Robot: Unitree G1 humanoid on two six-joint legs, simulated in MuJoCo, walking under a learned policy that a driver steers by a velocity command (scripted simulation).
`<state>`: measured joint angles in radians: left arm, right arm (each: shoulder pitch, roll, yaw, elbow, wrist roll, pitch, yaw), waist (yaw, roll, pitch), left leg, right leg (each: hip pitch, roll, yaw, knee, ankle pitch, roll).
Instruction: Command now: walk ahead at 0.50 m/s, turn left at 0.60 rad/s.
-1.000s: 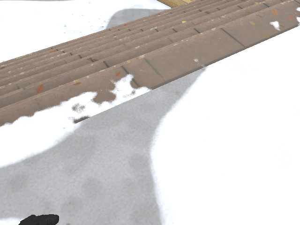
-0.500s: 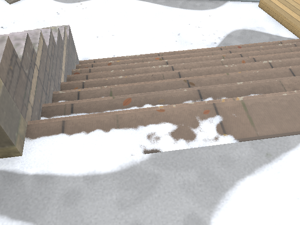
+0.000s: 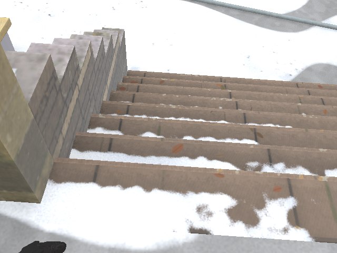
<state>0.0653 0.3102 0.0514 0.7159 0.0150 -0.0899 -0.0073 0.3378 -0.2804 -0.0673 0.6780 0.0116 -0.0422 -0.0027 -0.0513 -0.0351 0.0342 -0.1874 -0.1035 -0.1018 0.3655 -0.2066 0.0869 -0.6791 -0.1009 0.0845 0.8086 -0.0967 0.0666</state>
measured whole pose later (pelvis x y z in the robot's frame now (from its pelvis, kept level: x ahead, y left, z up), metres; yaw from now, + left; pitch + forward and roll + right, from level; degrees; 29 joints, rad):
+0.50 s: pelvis +0.28 -0.05 +0.00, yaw +6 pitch +2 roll -1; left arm 0.38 0.27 0.05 0.82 -0.01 -0.08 -0.02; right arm 0.16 -0.27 -0.04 0.67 0.01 -0.06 0.01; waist 0.08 0.03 0.02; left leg -0.62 0.08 -0.04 0.79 -0.16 0.01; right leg -0.13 0.05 -0.02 0.31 -0.22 -0.05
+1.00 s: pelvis +0.53 +0.02 +0.00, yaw +7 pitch +1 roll +1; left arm 0.13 0.30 0.04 0.70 0.01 -0.05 -0.02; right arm 0.41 -0.28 -0.04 0.82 -0.01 -0.06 0.00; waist -0.07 -0.04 0.02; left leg -0.11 -0.04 0.01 0.34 -0.24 0.04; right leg -0.66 -0.08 0.05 0.75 0.03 0.01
